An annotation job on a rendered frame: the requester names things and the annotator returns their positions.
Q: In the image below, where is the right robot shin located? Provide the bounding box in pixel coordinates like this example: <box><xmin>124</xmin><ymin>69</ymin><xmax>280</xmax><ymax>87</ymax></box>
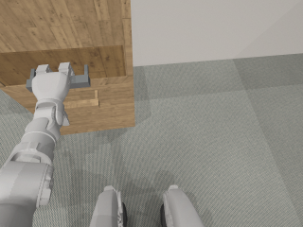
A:
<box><xmin>165</xmin><ymin>184</ymin><xmax>178</xmax><ymax>227</ymax></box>

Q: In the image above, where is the handle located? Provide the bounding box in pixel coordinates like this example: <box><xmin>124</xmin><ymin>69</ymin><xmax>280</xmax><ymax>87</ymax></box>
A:
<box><xmin>26</xmin><ymin>64</ymin><xmax>91</xmax><ymax>93</ymax></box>
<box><xmin>63</xmin><ymin>98</ymin><xmax>100</xmax><ymax>112</ymax></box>

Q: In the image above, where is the robot left hand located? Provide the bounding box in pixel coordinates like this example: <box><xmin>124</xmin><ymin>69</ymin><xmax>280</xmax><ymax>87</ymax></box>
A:
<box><xmin>31</xmin><ymin>61</ymin><xmax>75</xmax><ymax>126</ymax></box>

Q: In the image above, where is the robot left upper arm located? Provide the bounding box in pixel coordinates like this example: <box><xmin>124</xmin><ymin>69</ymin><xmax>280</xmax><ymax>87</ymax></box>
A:
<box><xmin>0</xmin><ymin>161</ymin><xmax>54</xmax><ymax>227</ymax></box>

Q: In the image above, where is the robot left thigh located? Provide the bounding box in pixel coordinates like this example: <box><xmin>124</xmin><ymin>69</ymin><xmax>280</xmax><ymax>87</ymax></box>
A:
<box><xmin>89</xmin><ymin>189</ymin><xmax>123</xmax><ymax>227</ymax></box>

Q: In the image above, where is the left robot forearm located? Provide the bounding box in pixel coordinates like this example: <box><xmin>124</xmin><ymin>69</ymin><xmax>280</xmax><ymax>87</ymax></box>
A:
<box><xmin>0</xmin><ymin>98</ymin><xmax>64</xmax><ymax>177</ymax></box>

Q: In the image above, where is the drawer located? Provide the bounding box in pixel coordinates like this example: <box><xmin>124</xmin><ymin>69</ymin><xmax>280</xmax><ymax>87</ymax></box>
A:
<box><xmin>0</xmin><ymin>45</ymin><xmax>126</xmax><ymax>86</ymax></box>

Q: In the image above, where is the cabinet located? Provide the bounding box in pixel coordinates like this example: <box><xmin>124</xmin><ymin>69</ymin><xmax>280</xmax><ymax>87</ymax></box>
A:
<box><xmin>0</xmin><ymin>0</ymin><xmax>135</xmax><ymax>135</ymax></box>

